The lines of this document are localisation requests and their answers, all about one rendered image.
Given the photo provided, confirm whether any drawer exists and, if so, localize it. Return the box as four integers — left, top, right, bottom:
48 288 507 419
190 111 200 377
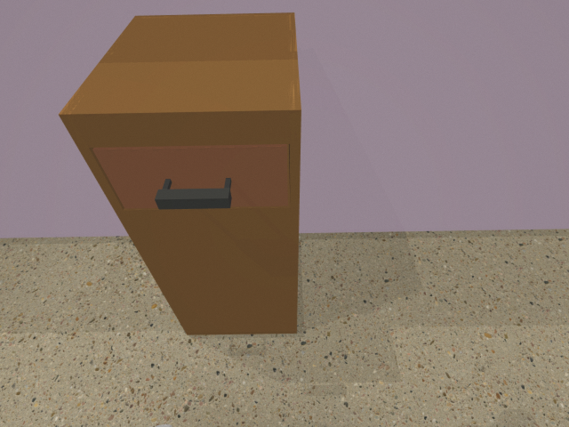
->
93 144 288 209

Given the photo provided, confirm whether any handle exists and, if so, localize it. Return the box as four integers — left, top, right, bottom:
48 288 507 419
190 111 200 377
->
155 178 232 209

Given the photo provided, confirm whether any cabinet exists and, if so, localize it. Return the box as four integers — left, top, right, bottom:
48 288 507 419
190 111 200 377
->
59 12 301 335

